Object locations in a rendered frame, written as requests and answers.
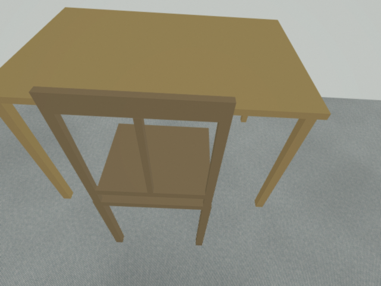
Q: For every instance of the chair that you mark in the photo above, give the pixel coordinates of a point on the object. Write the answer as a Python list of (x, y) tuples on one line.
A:
[(148, 165)]

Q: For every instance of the table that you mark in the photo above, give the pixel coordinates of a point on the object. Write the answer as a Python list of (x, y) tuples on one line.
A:
[(250, 59)]

